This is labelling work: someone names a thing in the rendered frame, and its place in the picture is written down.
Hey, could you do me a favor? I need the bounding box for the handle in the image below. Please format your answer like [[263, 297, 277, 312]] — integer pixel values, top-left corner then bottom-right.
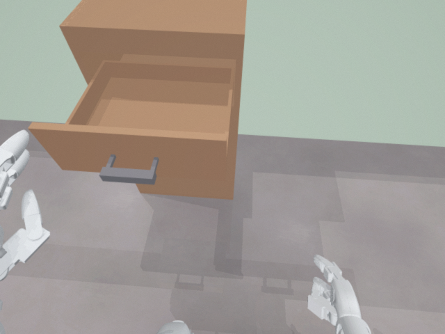
[[99, 154, 159, 185]]

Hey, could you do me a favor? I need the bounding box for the right robot forearm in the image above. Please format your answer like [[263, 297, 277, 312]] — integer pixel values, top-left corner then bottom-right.
[[335, 316, 371, 334]]

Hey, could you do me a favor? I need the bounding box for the cabinet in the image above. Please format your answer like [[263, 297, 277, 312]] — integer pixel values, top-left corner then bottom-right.
[[59, 0, 247, 200]]

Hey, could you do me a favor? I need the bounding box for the robot right hand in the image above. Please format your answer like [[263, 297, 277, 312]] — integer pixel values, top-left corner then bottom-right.
[[308, 255, 362, 327]]

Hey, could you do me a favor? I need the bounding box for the drawer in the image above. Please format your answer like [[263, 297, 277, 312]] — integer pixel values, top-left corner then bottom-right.
[[28, 60, 235, 181]]

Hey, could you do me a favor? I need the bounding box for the robot left hand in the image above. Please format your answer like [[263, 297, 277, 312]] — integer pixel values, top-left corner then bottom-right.
[[0, 130, 50, 281]]

